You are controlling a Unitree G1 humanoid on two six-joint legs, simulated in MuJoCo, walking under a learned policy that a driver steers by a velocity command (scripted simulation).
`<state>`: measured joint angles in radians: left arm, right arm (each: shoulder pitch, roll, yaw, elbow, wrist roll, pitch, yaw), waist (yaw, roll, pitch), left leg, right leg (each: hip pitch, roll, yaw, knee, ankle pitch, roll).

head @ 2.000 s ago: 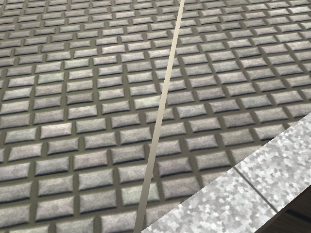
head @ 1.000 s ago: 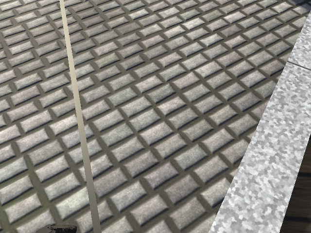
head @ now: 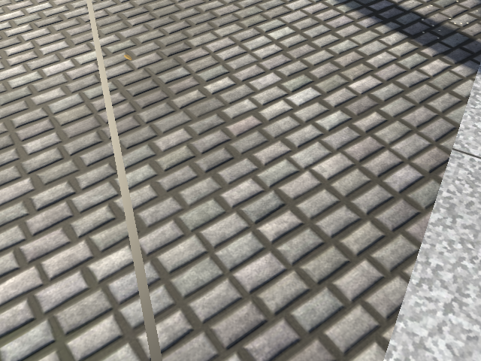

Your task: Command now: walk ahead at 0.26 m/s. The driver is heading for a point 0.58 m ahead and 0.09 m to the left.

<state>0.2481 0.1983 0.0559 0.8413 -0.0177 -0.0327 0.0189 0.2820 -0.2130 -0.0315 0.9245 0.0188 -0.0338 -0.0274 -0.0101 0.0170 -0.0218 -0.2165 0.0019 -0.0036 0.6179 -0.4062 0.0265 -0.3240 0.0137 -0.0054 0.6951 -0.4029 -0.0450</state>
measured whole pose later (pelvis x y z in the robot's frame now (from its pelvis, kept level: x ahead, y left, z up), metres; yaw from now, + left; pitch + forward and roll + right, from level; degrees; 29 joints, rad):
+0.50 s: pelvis +0.21 +0.03 -0.01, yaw +1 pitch +3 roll -1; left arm 0.50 0.22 0.05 0.96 -0.01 -0.06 0.01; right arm -0.04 -0.24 -0.02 0.79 0.02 -0.10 0.05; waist 0.08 0.02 0.00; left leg -0.54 0.03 0.03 0.53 -0.06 0.08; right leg 0.13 -0.02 -0.02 0.26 -0.43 0.03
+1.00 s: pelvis +0.46 +0.05 +0.01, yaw +1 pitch +2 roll +3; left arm 0.05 0.23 0.03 0.79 0.01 -0.08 -0.01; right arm 0.33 -0.24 -0.03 0.98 0.01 -0.06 -0.01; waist -0.08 -0.04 0.01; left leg -0.03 -0.07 0.05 0.32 -0.33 0.04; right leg -0.54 -0.05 0.01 0.50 0.08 -0.04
